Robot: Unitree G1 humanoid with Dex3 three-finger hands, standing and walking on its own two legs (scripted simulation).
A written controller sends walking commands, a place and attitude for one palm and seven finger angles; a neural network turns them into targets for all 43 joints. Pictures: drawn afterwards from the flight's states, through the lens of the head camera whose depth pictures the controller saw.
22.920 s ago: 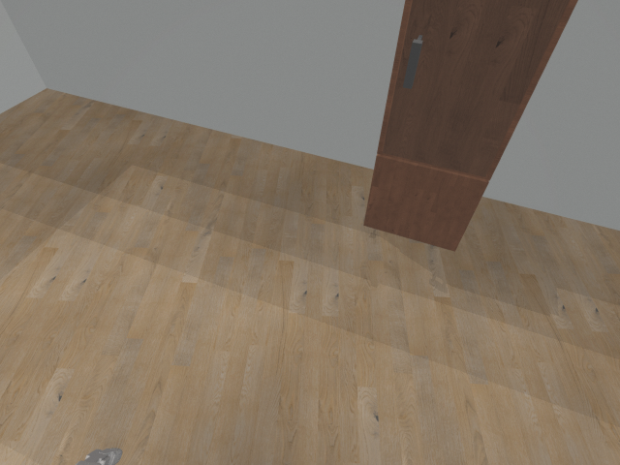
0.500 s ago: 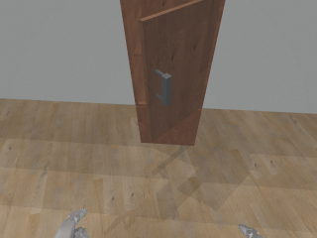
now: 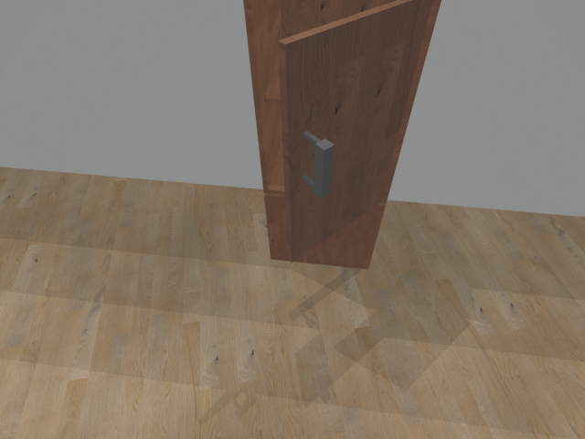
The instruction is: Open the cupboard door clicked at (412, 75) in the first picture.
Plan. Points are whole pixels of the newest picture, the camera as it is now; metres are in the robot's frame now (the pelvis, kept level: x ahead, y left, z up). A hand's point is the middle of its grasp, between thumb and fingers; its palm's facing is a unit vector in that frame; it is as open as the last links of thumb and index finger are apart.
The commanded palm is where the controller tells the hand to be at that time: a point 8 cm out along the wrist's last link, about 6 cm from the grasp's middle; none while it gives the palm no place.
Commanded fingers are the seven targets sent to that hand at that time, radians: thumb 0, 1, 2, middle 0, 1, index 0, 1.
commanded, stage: let the arm hang, fingers relaxed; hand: left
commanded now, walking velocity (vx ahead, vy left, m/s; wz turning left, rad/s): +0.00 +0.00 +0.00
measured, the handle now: (315, 164) +0.62 -0.01 +0.00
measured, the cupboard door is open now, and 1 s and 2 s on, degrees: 46 46 46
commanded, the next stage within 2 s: look to check the result in 0.38 s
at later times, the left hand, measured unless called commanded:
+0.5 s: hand out of the picture +0.02 +0.20 -0.17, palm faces +0.03 -0.97 -0.22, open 7.4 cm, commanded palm none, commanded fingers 0.00 0.90 0.90 -0.20 -0.30 -0.20 -0.30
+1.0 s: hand out of the picture +0.08 +0.22 -0.16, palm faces +0.00 -0.96 -0.28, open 7.4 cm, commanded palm none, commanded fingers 0.00 0.90 0.90 -0.20 -0.30 -0.20 -0.30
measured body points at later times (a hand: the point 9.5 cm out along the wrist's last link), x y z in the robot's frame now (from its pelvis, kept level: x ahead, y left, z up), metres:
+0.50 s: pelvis +0.01 +0.01 +0.00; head +0.03 +0.00 +0.45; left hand +0.02 +0.25 -0.15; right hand +0.01 -0.22 -0.16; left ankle +0.05 +0.13 -0.74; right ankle +0.01 -0.10 -0.74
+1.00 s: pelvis +0.02 +0.01 +0.01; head +0.04 +0.00 +0.45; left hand +0.08 +0.27 -0.14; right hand +0.07 -0.26 -0.15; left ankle +0.05 +0.13 -0.74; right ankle +0.01 -0.10 -0.74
